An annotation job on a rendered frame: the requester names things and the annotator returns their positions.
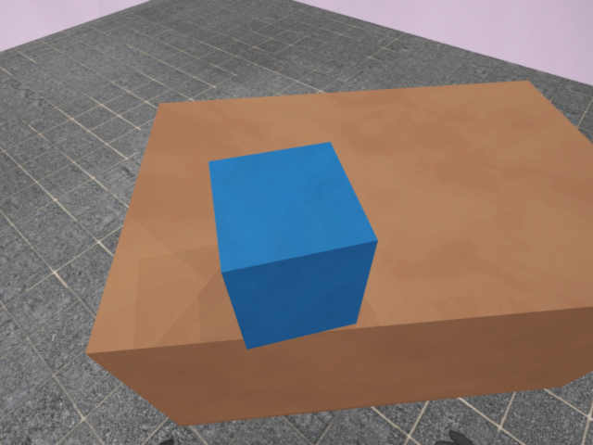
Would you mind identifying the pedestal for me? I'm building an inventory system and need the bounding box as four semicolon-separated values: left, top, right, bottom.
85;81;593;426

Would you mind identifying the carton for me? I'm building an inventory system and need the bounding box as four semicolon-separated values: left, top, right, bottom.
208;142;378;350

